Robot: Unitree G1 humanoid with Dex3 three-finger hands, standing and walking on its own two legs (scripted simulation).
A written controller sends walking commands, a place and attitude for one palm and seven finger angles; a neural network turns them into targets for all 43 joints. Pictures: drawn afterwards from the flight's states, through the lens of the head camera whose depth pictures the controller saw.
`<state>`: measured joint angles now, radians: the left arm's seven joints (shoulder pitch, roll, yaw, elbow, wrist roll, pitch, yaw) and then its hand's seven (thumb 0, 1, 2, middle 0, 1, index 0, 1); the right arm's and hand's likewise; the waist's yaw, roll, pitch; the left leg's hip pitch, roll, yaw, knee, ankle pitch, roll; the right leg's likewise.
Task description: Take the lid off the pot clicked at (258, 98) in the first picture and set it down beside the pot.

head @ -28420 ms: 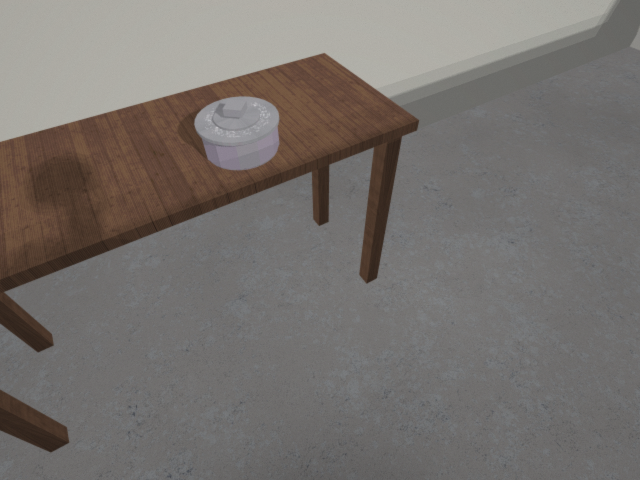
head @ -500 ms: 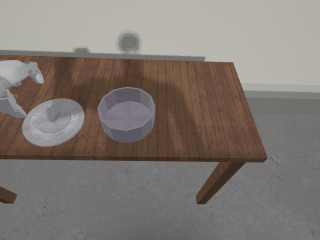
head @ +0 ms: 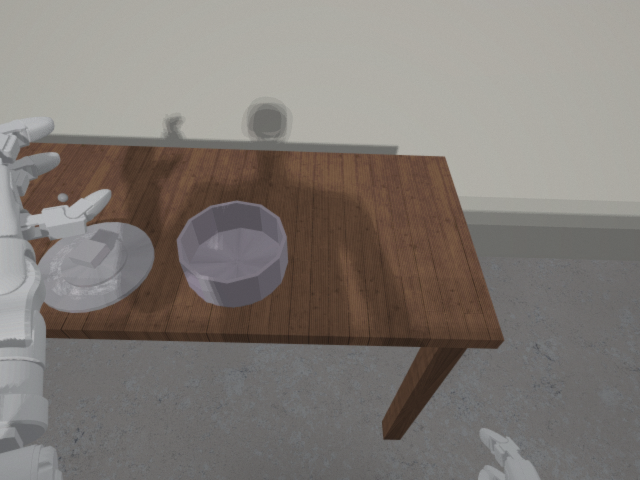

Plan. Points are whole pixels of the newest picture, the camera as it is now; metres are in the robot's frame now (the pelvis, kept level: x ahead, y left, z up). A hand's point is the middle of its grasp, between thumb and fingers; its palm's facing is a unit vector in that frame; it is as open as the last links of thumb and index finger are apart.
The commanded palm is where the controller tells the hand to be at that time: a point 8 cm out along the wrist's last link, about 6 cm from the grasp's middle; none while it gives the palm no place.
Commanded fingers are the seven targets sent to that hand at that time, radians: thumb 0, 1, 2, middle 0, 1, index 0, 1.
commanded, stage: draw the hand back to the body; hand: left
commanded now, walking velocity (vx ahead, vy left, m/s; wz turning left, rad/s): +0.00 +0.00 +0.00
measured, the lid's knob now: (89, 253) +0.44 +0.40 -0.03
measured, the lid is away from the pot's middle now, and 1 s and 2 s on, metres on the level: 0.23 0.23 0.23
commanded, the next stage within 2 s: step back with the hand held close in 1.40 s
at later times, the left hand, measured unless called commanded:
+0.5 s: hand (80, 257) +0.29 +0.26 +0.16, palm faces +0.53 -0.79 -0.30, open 8.2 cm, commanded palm +0.24 +0.29 +0.17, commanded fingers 0.00 0.88 0.89 -0.20 -0.32 -0.20 -0.32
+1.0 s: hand (85, 331) +0.22 +0.23 +0.16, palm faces +0.45 -0.84 -0.30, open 7.4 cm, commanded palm +0.16 +0.26 +0.17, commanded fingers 0.00 0.90 0.90 -0.20 -0.30 -0.20 -0.30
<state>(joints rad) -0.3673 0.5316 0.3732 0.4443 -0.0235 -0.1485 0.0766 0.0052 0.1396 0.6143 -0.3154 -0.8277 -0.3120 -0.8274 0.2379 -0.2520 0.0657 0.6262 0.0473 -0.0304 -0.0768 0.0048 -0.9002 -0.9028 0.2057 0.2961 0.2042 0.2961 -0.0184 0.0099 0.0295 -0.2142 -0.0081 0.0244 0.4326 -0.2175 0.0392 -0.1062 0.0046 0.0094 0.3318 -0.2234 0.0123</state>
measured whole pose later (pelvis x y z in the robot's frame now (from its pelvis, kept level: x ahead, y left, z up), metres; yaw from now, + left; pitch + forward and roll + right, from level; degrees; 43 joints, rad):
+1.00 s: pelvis +0.00 -0.04 +0.00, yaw +0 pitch -5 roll +0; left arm 0.31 0.34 0.33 -0.22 -0.12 -0.11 0.08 0.02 0.89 0.90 -0.21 -0.30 -0.20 -0.30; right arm 0.17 -0.24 0.03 0.66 0.03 -0.10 -0.08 0.01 -0.90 -0.90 0.20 0.30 0.20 0.30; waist 0.04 0.06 0.03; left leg -0.10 0.03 0.01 0.40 -0.21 -0.01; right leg -0.01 0.05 -0.01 0.34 -0.24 -0.04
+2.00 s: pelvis -0.04 +0.01 -0.01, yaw -2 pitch +0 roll -1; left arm 0.66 0.44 0.41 -0.68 -0.08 -0.18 0.08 0.02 0.89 0.90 -0.21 -0.30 -0.21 -0.30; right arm 0.20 -0.20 0.00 0.53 0.02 -0.09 -0.04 0.01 -0.90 -0.90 0.20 0.30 0.20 0.30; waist 0.02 -0.04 0.08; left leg -0.34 -0.01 0.06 0.57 -0.23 0.06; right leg -0.28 -0.02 -0.01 0.55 -0.30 0.03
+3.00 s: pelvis -0.21 +0.02 -0.02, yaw -2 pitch +0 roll -3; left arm 0.58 0.41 0.37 -0.64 -0.07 -0.23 0.10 0.02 0.89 0.90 -0.21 -0.30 -0.20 -0.30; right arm 0.19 -0.17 -0.01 0.56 0.00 -0.18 0.00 0.01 -0.90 -0.90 0.20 0.30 0.20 0.30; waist -0.02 -0.01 0.07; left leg -0.45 0.05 0.01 0.59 -0.14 0.01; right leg -0.42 0.03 -0.01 0.79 -0.41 0.04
